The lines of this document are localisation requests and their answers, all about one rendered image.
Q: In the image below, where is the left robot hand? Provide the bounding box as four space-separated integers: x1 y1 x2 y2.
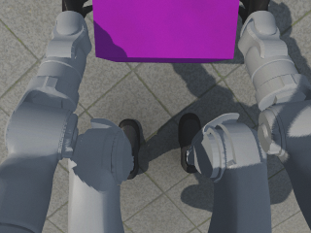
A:
62 0 93 18

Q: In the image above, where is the robot right foot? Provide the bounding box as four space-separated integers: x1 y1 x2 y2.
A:
178 113 201 174

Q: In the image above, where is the left robot thigh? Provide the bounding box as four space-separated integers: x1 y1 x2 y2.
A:
67 128 130 233

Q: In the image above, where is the carton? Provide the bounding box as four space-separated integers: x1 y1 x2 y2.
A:
92 0 240 63

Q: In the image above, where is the left robot upper arm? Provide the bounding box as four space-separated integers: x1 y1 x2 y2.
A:
0 101 79 233

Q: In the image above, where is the right robot forearm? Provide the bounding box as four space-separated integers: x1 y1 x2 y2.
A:
237 11 311 111

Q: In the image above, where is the right robot upper arm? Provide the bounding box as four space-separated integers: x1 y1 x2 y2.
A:
258 99 311 230

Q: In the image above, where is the left robot forearm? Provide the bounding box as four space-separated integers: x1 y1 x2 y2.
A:
4 11 92 151

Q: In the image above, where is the right robot hand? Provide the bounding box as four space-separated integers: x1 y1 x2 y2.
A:
238 0 270 25

